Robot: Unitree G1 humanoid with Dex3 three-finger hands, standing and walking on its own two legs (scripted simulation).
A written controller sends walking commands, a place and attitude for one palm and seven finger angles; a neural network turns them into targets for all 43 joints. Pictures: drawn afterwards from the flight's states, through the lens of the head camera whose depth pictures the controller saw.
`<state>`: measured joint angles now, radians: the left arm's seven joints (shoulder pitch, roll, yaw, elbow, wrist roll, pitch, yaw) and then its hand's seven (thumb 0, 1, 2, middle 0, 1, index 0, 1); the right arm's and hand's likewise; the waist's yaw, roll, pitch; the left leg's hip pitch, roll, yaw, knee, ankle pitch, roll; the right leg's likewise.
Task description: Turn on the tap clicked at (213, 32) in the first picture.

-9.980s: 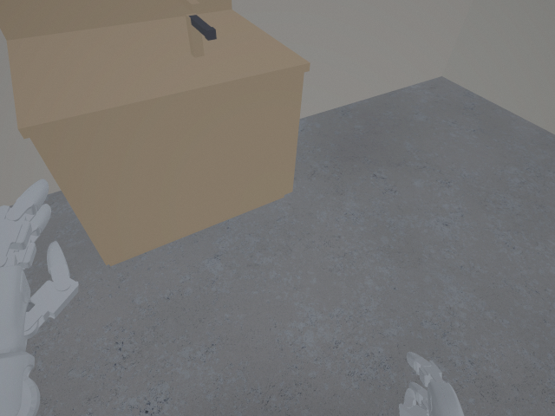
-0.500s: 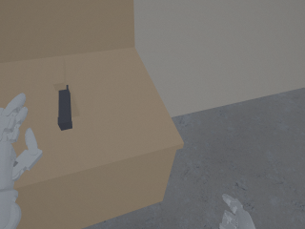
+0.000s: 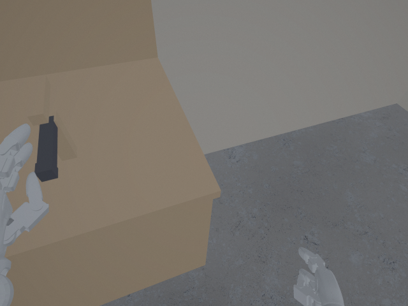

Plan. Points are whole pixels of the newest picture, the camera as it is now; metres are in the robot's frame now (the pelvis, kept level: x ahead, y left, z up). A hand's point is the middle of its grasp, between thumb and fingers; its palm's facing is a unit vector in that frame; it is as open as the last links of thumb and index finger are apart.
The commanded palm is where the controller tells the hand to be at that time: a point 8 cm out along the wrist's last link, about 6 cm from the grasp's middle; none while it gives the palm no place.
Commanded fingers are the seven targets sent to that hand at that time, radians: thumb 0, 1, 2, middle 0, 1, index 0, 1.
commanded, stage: come to a stop and stand still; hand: left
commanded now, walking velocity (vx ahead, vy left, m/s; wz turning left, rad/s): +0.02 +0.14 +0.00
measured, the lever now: (46, 170) +0.32 +0.32 +0.09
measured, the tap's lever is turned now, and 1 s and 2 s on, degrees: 0 0 0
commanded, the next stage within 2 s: none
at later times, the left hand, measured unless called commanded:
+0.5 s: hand (5, 181) +0.24 +0.30 +0.18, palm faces +0.46 -0.79 -0.40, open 7.4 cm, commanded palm +0.15 +0.30 +0.18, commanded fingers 0.00 0.90 0.90 -0.20 -0.30 -0.20 -0.30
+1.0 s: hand out of the picture +0.15 +0.34 +0.16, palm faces +0.40 -0.87 -0.29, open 7.4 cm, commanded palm +0.08 +0.38 +0.18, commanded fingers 0.00 0.90 0.90 -0.20 -0.30 -0.20 -0.30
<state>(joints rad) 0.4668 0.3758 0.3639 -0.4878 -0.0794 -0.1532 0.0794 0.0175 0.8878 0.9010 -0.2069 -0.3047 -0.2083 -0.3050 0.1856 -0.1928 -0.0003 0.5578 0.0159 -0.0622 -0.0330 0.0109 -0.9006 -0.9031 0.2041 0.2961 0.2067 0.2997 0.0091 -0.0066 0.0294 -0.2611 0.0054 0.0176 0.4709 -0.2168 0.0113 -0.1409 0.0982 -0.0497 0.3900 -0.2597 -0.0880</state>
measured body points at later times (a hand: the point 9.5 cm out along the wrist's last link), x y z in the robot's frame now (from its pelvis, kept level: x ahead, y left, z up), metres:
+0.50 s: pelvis -0.01 +0.02 +0.00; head +0.03 +0.04 +0.45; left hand +0.21 +0.34 +0.20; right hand +0.18 -0.21 -0.07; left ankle +0.02 +0.11 -0.74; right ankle -0.03 -0.06 -0.73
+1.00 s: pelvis -0.07 +0.10 +0.00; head -0.08 +0.13 +0.45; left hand +0.12 +0.38 +0.18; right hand +0.12 -0.11 -0.06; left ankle +0.02 +0.12 -0.74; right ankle -0.04 -0.05 -0.74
